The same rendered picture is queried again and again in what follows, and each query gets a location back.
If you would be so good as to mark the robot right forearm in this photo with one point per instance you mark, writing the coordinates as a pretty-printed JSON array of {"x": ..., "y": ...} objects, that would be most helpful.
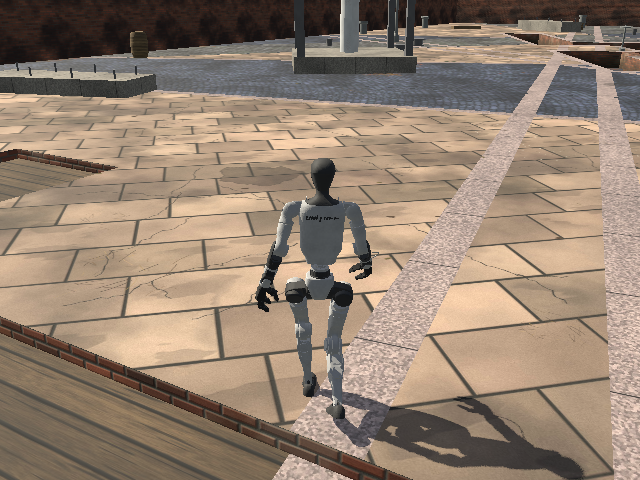
[{"x": 365, "y": 259}]

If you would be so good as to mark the left robot hand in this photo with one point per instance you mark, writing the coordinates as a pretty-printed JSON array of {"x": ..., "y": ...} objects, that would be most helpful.
[{"x": 261, "y": 297}]

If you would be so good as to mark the robot left forearm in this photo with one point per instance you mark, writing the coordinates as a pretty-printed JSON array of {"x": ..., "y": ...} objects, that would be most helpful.
[{"x": 270, "y": 269}]

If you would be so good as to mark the left robot thigh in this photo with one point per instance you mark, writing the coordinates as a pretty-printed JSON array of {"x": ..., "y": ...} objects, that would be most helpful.
[{"x": 295, "y": 293}]

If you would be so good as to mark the right robot hand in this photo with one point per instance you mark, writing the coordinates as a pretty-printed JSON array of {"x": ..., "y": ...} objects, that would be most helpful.
[{"x": 365, "y": 274}]

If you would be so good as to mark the humanoid robot torso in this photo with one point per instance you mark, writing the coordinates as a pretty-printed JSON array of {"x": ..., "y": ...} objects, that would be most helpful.
[{"x": 321, "y": 237}]

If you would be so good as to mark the left robot upper arm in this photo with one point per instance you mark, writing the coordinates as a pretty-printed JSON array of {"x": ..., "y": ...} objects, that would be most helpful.
[{"x": 289, "y": 211}]

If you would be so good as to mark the right robot upper arm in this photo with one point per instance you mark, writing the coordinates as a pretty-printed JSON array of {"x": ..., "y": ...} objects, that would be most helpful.
[{"x": 353, "y": 212}]

